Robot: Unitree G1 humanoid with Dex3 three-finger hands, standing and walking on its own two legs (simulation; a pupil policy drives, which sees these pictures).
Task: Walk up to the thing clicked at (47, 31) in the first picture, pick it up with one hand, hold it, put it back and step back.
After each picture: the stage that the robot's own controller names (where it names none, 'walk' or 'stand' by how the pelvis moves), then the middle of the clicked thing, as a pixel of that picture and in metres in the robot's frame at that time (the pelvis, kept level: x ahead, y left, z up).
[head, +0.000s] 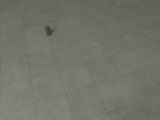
stand; (48, 30) +1.60 +0.49 -0.72
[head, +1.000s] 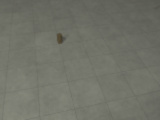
walk; (59, 38) +1.51 +0.26 -0.70
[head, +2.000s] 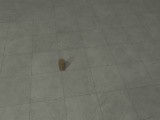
walk; (62, 65) +0.97 +0.20 -0.71
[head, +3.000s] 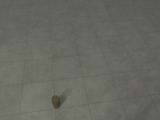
walk; (56, 102) +0.62 +0.21 -0.71
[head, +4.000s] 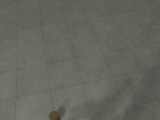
stand; (54, 117) +0.41 +0.23 -0.70
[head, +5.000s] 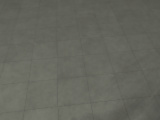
stand; out of the picture +0.36 +0.21 -0.72
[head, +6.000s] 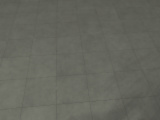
stand; out of the picture +0.35 +0.21 -0.71
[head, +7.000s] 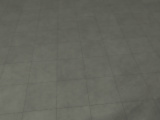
stand; out of the picture +0.36 +0.22 -0.72
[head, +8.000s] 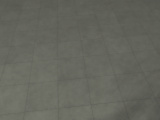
stand; out of the picture +0.36 +0.21 -0.73
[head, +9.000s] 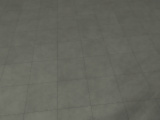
stand; out of the picture +0.35 +0.22 -0.73
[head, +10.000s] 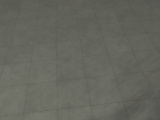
stand; out of the picture +0.34 +0.22 -0.73
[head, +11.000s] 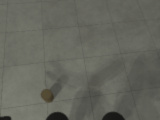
go down; (47, 96) +0.39 +0.21 -0.54
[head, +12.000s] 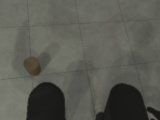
go down; (33, 67) +0.43 +0.25 -0.32
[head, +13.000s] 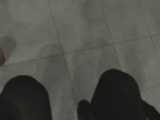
close in; out of the picture +0.42 +0.27 -0.26
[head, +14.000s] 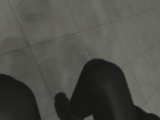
close; out of the picture +0.41 +0.30 -0.22
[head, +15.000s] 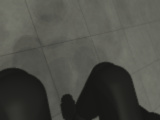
lift; out of the picture +0.36 +0.28 -0.21
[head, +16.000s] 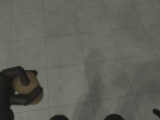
lift; (29, 89) +0.32 +0.19 -0.01
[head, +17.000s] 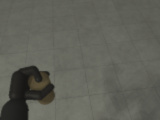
hold; (42, 88) +0.33 +0.16 +0.01
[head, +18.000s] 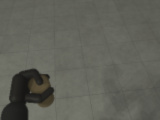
hold; (42, 91) +0.32 +0.17 +0.00
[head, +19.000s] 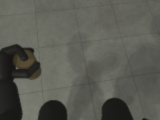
crouch; (28, 65) +0.40 +0.20 -0.09
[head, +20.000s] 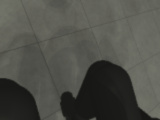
lower; out of the picture +0.40 +0.28 -0.23
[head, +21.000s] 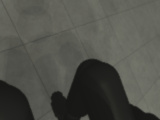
lower; out of the picture +0.41 +0.30 -0.23
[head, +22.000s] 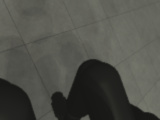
lower; out of the picture +0.41 +0.30 -0.23
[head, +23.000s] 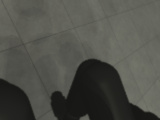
lower; out of the picture +0.41 +0.30 -0.23
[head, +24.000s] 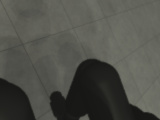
lower; out of the picture +0.41 +0.30 -0.22
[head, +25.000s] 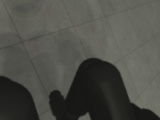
withdraw; out of the picture +0.40 +0.28 -0.22
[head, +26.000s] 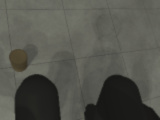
walk; (19, 61) +0.41 +0.25 -0.28
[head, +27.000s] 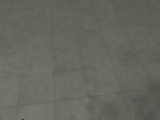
stand; out of the picture +0.34 +0.18 -0.65
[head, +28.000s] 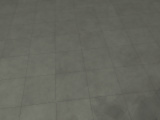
stand; out of the picture +0.36 +0.20 -0.67
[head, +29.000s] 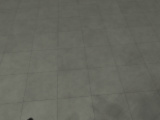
stand; out of the picture +0.35 +0.19 -0.67
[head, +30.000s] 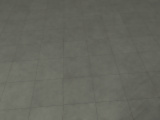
walk; out of the picture +0.38 +0.18 -0.72
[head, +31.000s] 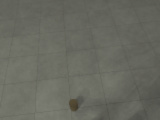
walk; (73, 105) +0.47 +0.13 -0.71
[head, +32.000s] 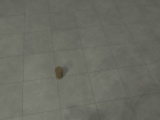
walk; (59, 73) +0.76 +0.16 -0.71
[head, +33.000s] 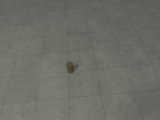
stand; (70, 67) +0.97 +0.21 -0.71
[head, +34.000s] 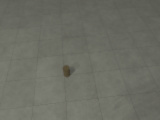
stand; (66, 71) +0.96 +0.20 -0.73
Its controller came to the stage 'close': yes
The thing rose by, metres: 0.70
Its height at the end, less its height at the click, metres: +0.00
